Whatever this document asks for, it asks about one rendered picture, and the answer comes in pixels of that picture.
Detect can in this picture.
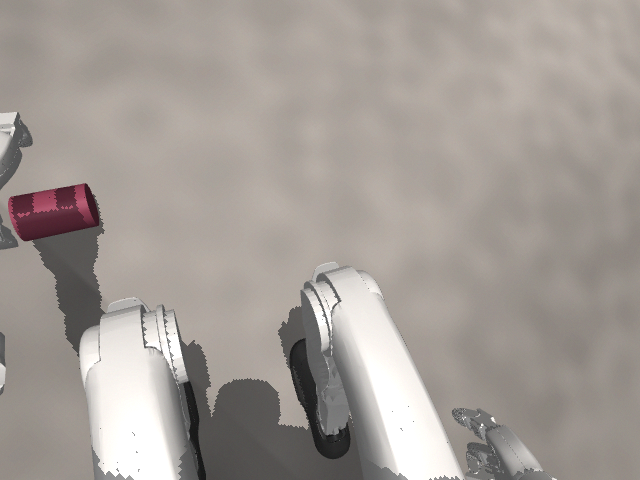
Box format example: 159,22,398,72
8,183,99,241

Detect left robot foot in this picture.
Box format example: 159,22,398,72
183,380,206,480

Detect right robot hand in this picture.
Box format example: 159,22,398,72
452,408,544,480

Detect right robot foot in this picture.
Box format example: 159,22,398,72
289,338,350,459

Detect left robot hand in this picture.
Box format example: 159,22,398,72
0,112,33,250

